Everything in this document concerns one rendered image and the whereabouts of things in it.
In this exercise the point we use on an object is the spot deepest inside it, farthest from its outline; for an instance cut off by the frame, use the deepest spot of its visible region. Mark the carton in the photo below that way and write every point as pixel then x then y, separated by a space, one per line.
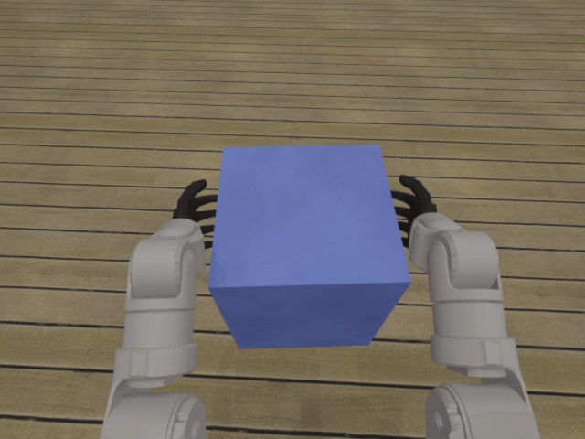
pixel 306 250

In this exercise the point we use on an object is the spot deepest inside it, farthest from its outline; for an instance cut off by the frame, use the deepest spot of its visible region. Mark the right robot forearm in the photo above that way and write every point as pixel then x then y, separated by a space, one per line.
pixel 465 286

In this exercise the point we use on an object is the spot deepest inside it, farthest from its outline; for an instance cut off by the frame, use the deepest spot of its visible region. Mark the right robot upper arm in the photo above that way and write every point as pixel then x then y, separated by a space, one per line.
pixel 477 411

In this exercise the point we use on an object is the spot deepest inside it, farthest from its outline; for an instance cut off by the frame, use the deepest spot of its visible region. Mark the left robot forearm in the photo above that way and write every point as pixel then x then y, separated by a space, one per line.
pixel 158 346

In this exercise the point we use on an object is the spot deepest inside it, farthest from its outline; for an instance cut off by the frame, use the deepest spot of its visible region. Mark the robot right hand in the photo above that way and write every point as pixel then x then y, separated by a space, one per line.
pixel 418 205

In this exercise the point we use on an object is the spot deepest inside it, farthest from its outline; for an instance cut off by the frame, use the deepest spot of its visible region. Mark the left robot upper arm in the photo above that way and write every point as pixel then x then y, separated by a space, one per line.
pixel 156 415

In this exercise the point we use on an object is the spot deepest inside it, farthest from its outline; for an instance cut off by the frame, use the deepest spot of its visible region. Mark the robot left hand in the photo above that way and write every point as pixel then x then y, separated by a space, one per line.
pixel 187 205

